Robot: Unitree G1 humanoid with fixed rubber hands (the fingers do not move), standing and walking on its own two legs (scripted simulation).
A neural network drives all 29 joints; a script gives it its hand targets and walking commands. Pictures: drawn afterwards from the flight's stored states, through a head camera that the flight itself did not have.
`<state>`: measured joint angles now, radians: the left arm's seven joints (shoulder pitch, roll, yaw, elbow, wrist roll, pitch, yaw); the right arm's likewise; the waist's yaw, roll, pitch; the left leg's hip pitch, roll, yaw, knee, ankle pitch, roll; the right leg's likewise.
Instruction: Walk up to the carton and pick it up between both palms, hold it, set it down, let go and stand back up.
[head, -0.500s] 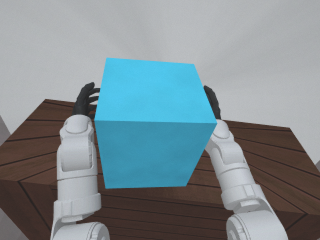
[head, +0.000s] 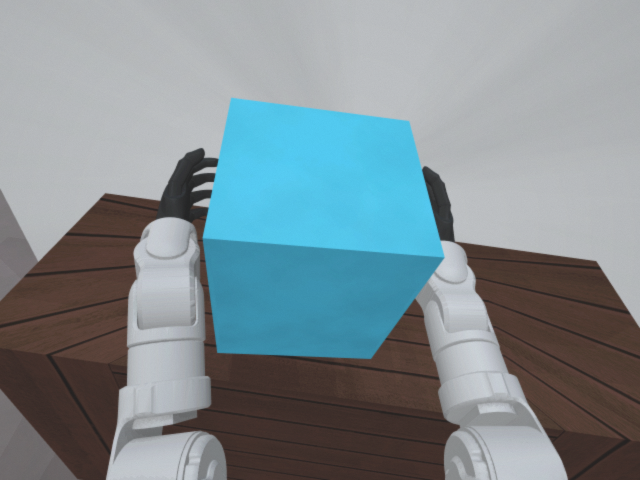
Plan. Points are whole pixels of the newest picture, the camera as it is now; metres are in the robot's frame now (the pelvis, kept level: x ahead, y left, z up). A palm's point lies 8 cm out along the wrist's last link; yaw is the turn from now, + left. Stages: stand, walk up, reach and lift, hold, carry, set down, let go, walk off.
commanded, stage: set down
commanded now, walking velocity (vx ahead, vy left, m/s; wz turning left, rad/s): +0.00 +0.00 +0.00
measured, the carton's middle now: (308, 242) +0.38 +0.01 +0.16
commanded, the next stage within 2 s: none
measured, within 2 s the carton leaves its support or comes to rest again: neither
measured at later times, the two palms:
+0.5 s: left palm (202, 243) +0.38 +0.14 +0.15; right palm (434, 254) +0.38 -0.16 +0.14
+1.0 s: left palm (217, 253) +0.40 +0.12 +0.11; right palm (433, 260) +0.40 -0.18 +0.12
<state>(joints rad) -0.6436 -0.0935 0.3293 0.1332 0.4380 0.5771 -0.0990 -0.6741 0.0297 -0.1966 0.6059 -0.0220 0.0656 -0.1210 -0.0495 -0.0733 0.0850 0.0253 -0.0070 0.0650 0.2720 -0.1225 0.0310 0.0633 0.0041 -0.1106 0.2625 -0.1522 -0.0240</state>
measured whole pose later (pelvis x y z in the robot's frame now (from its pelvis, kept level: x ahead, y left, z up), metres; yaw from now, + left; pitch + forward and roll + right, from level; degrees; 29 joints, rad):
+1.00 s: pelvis +0.02 -0.01 +0.00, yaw -1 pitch -4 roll +0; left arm -0.59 -0.13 0.32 0.44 0.38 0.30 0.02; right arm -0.66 -0.01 -0.30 0.87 -0.11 -0.19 -0.07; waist -0.03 -0.06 0.06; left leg -0.06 0.00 0.07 0.26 -0.14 0.02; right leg -0.02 0.02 -0.10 0.23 -0.15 -0.03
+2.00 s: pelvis +0.03 -0.01 +0.00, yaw -3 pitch +4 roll +0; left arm -0.65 -0.16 0.44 0.66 0.39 0.13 0.06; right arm -0.74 0.01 -0.52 0.96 -0.30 -0.20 0.04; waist -0.02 -0.03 -0.01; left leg -0.20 0.01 0.10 0.26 -0.13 0.01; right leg -0.19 0.02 -0.07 0.27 -0.15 -0.04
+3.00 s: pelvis +0.02 -0.01 +0.00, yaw -3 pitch +9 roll +0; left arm -0.66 -0.16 0.49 0.79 0.43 -0.04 0.08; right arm -0.73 0.03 -0.62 0.98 -0.40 -0.28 0.06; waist -0.02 -0.03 -0.04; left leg -0.33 0.02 0.11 0.29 -0.12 0.01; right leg -0.32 0.03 -0.07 0.30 -0.15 -0.05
